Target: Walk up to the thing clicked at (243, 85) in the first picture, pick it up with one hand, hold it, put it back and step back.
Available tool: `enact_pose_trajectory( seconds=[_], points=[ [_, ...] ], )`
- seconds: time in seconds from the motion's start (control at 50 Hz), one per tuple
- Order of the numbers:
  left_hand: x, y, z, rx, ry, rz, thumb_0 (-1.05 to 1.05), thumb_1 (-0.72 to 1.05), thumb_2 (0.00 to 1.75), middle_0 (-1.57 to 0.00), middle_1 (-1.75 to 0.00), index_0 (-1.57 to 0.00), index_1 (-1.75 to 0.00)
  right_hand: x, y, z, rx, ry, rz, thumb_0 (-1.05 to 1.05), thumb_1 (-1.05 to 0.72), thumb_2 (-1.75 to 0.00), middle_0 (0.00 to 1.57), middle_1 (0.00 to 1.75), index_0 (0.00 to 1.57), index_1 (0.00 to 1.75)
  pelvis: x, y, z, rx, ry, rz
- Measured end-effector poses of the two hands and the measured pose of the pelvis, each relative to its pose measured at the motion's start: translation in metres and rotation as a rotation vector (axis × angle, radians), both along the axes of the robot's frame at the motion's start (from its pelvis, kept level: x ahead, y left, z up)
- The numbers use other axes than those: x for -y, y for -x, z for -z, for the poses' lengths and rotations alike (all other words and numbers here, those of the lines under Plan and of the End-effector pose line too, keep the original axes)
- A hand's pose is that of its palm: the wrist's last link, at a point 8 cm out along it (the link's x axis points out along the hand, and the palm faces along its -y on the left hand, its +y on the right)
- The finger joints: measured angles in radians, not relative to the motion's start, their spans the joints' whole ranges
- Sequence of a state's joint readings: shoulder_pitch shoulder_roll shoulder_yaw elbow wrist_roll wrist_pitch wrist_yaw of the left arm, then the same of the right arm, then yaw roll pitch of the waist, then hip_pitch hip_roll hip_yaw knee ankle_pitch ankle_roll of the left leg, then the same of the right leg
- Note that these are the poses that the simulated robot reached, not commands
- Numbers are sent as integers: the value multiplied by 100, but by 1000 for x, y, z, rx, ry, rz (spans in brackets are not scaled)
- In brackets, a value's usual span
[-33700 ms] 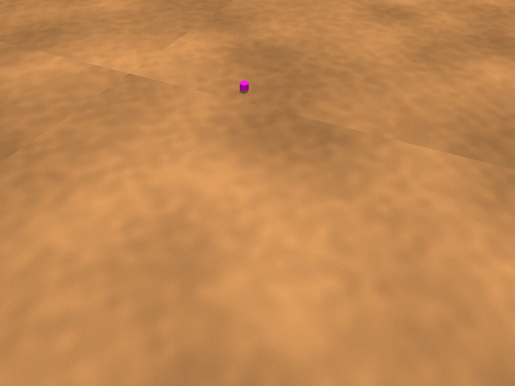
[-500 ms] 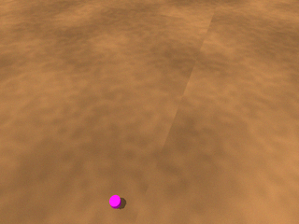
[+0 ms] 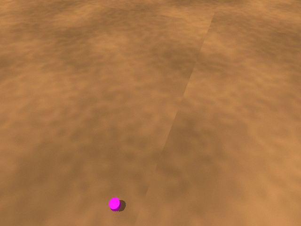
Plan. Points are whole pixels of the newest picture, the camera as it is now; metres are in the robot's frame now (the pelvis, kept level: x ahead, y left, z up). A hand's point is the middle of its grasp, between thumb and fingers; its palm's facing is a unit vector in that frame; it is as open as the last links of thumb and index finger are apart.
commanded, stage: stand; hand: left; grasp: from above
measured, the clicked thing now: (114, 204) +0.39 +0.24 -0.76
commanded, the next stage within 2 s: step back in 0.54 s
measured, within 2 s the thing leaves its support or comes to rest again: neither
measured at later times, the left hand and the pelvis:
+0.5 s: hand out of the picture +0.08 +0.24 -0.16, palm faces +0.00 -0.94 -0.34, open 7.4 cm; pelvis +0.01 -0.01 +0.00, yaw +0 degrees
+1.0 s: hand out of the picture +0.07 +0.30 -0.18, palm faces -0.04 -0.93 -0.36, open 7.4 cm; pelvis -0.07 +0.04 -0.01, yaw -1 degrees
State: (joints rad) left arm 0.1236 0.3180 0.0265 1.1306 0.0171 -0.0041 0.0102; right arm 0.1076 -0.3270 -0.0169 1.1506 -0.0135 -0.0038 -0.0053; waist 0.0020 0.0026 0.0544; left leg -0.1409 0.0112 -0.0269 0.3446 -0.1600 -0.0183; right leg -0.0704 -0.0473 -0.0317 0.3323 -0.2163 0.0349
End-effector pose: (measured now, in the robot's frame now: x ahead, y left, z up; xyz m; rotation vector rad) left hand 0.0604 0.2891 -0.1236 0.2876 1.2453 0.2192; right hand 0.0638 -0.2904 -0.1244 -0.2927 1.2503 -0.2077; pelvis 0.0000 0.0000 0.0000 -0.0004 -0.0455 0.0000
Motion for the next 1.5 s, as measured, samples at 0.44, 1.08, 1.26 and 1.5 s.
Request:
enact_pose_trajectory(
  seconds=[0.44,1.08,1.26,1.5],
  points=[
    [3,-9,-2,3,-6,12,1,90,90,-20,-30,-21,-30,6,-6,0,-6,-2,-2,1,-90,-90,20,30,20,30,5,-7,0,-8,-2,3],
    [-52,22,20,18,-34,106,1,90,90,-20,-30,-20,-30,-19,78,-8,23,93,31,1,-90,-90,20,30,20,30,-39,83,16,-26,10,62],
    [-34,89,17,-2,-67,134,1,90,90,-20,-30,-21,-30,-1,114,19,115,42,48,0,-90,-90,20,30,20,30,-24,136,32,10,17,112],
    [-33,139,-18,102,-92,112,1,90,90,-20,-30,-21,-30,8,207,9,-4,59,44,1,-90,-90,20,30,20,30,-24,193,14,-33,-21,68]
  ],
)
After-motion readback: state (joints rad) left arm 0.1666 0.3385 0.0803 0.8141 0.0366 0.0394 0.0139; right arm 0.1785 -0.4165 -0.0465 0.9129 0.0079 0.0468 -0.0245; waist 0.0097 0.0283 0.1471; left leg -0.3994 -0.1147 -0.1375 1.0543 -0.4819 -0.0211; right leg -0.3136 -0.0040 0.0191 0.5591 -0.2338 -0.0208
